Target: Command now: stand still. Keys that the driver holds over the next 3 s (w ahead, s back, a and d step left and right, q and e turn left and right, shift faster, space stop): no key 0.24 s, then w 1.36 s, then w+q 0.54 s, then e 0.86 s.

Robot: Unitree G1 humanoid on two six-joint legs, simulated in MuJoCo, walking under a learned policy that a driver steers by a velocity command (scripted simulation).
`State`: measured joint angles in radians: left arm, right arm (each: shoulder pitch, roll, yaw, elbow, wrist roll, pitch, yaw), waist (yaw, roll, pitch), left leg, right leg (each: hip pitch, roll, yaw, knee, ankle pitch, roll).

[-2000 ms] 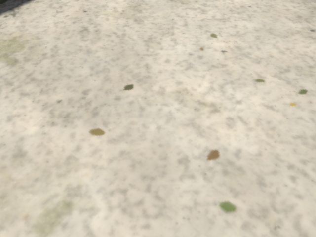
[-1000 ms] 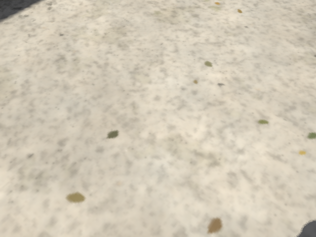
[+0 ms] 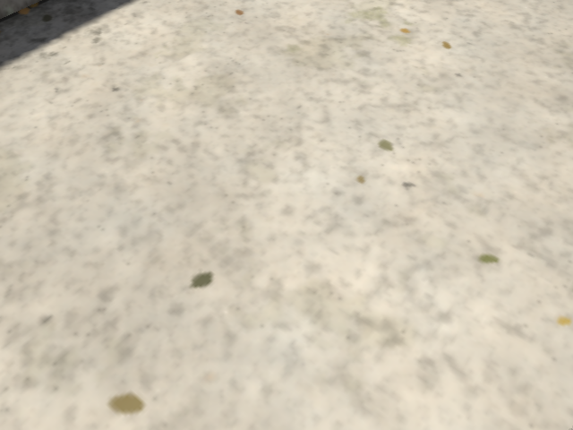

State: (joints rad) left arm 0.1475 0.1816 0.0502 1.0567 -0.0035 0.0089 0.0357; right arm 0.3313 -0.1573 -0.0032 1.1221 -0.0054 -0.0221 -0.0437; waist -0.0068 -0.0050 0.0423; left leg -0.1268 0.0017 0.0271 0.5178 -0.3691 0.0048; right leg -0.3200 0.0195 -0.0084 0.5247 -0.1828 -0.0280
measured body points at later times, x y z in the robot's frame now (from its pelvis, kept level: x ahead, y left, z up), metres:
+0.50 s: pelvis +0.05 -0.02 +0.00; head +0.05 -0.03 +0.45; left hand +0.13 +0.24 -0.14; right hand -0.03 -0.26 -0.15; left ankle -0.06 +0.11 -0.73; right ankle +0.08 -0.12 -0.72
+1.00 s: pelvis +0.27 -0.01 -0.01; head +0.30 -0.01 +0.44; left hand +0.17 +0.23 -0.15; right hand +0.50 -0.23 -0.10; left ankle +0.46 +0.12 -0.71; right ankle +0.09 -0.13 -0.73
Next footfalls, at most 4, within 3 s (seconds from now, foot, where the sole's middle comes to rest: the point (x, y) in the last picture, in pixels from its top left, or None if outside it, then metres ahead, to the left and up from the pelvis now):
1.06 left None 0.50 0.11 -0.77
1.62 right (343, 309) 0.82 -0.12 -0.77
2.20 left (243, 231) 1.09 0.15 -0.77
2.74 right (307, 202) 1.21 -0.04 -0.77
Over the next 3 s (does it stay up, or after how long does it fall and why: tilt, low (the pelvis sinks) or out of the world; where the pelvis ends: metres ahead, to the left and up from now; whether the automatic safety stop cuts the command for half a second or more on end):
stays up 1.14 0.04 0.01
